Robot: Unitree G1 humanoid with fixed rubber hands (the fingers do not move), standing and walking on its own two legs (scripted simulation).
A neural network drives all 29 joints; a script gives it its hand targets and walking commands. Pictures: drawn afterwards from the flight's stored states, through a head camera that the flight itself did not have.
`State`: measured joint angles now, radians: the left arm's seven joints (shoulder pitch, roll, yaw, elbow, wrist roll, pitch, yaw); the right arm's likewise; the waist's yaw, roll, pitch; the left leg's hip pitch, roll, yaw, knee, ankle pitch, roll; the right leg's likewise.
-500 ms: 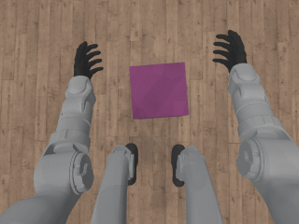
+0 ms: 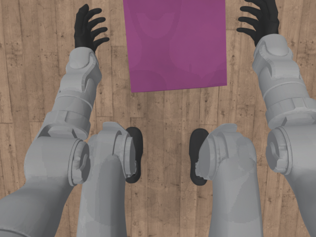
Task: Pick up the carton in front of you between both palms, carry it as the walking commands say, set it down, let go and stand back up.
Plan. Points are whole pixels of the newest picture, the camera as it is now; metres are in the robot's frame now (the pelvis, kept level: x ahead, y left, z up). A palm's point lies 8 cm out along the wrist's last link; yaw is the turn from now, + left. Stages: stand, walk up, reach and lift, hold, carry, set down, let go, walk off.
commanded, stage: reach and lift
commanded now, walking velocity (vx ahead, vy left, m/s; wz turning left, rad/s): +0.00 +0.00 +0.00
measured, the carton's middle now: (173, 53) +0.50 -0.02 -0.28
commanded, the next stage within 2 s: none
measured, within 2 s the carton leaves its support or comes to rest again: leaves its support in 1.02 s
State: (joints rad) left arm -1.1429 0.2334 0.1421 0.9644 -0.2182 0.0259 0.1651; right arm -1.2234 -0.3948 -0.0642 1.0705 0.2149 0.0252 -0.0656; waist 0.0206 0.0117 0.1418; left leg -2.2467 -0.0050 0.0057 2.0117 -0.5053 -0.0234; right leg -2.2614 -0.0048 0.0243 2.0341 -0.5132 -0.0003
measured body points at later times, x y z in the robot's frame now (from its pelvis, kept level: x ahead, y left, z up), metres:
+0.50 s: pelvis +0.00 +0.00 -0.03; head +0.36 -0.02 +0.24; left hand +0.51 +0.17 -0.21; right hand +0.52 -0.19 -0.22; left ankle +0.12 +0.12 -0.37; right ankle +0.12 -0.12 -0.37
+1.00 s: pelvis -0.01 +0.00 -0.04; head +0.34 -0.03 +0.24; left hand +0.53 +0.14 -0.20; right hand +0.53 -0.17 -0.22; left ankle +0.12 +0.12 -0.37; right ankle +0.12 -0.12 -0.37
